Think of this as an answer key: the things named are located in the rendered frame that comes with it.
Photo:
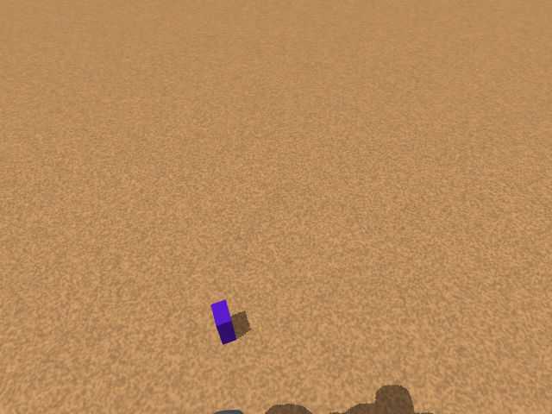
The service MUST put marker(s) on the carton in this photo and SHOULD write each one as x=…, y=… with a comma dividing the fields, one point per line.
x=223, y=321

